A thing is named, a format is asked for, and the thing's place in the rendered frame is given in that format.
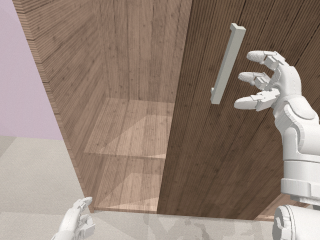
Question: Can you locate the left robot hand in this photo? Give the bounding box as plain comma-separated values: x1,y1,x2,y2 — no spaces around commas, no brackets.
58,196,96,240

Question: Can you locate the right robot hand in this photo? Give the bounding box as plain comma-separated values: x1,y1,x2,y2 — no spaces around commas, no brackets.
234,50,302,112

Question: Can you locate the robot right upper arm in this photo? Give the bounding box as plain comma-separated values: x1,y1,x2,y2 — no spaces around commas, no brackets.
272,204,320,240

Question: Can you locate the handle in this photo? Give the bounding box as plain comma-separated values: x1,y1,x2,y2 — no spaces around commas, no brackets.
210,23,246,105

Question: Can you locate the robot left forearm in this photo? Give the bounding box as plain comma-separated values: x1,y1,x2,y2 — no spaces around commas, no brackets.
51,230,76,240

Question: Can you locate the wardrobe door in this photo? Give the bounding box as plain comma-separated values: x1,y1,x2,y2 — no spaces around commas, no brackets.
260,193,297,216
156,0,320,221

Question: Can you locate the robot right forearm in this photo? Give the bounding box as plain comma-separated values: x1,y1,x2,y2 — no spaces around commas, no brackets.
272,94,320,211

